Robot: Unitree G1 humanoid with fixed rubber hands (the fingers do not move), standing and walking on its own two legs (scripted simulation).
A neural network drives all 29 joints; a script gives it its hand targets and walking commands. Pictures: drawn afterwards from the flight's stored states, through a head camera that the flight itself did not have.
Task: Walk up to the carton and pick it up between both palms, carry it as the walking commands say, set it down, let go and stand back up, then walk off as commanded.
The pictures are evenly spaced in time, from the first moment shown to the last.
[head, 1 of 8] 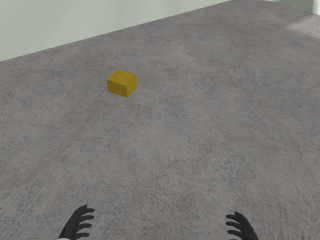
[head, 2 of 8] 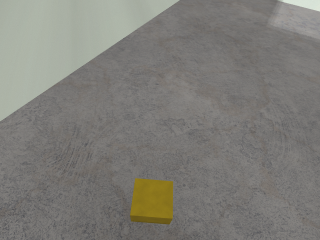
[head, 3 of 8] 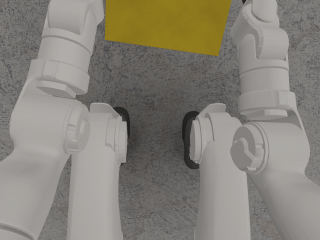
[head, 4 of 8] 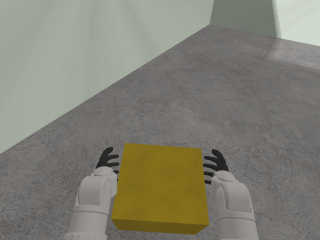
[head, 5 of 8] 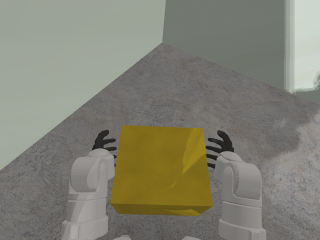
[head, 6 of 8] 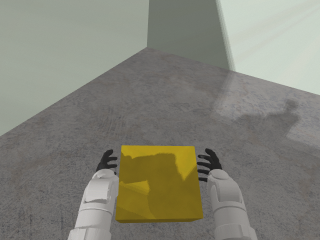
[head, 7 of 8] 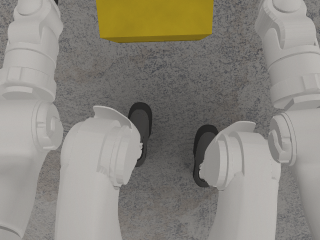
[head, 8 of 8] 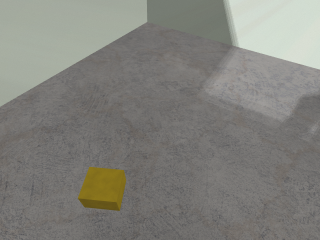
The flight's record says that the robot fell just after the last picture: no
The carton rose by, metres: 0.68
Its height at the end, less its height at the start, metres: +0.00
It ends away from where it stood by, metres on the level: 1.79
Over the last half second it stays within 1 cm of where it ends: yes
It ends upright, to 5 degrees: yes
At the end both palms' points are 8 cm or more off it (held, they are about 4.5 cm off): yes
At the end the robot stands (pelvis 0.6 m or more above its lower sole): yes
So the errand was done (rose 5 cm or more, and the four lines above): yes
